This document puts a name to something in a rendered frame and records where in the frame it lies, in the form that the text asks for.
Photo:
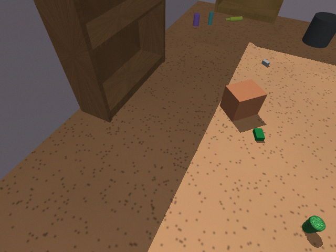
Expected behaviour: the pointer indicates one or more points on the bookshelf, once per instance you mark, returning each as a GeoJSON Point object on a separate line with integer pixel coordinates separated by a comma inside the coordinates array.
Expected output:
{"type": "Point", "coordinates": [107, 48]}
{"type": "Point", "coordinates": [261, 10]}

